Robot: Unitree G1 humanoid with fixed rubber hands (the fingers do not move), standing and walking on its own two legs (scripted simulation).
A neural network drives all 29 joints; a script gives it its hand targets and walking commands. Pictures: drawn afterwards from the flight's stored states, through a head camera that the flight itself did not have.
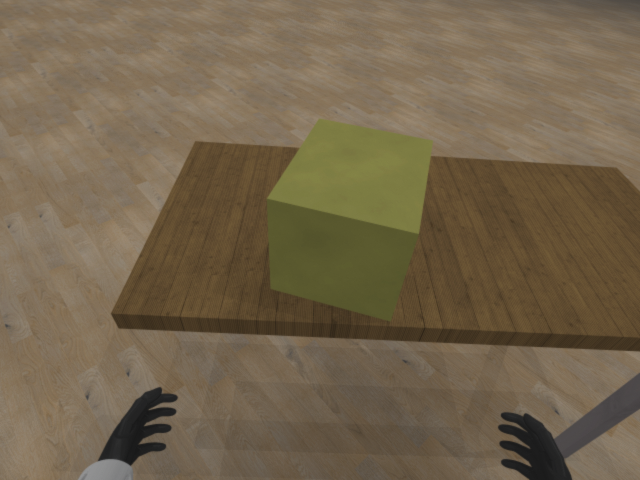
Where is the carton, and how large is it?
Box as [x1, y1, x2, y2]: [267, 118, 432, 321]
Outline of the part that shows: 319,118 267,197 270,287 276,290 390,321 418,235 432,140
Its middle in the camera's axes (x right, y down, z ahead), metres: +0.05 -0.04 +0.69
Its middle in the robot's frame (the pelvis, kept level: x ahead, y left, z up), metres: +0.56 -0.03 +0.03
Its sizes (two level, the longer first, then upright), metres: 0.265 0.216 0.202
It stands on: a table, 0.69 m high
